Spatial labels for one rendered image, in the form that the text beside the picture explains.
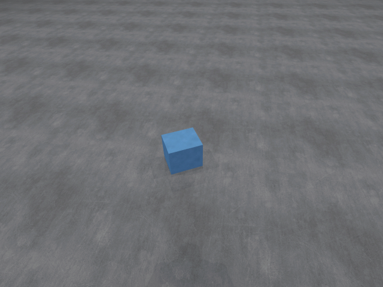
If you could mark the carton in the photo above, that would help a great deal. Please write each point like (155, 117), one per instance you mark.
(183, 150)

